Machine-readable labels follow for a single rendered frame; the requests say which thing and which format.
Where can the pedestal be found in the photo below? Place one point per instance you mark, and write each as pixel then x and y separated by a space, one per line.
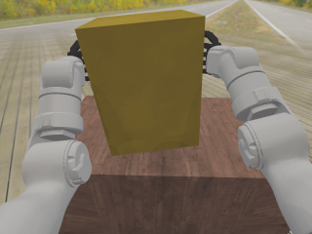
pixel 201 189

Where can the robot right hand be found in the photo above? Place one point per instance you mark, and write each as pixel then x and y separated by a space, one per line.
pixel 207 46

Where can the robot left hand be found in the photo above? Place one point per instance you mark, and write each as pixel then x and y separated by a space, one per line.
pixel 75 53

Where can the right robot forearm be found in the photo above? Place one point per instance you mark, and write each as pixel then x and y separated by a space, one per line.
pixel 245 80

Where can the left robot forearm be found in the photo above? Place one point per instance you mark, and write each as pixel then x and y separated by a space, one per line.
pixel 59 106

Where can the carton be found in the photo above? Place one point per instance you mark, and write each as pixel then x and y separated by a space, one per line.
pixel 146 73

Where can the right robot upper arm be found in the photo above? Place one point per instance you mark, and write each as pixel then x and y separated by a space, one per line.
pixel 277 146

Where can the left robot upper arm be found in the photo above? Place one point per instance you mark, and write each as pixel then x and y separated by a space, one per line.
pixel 52 172

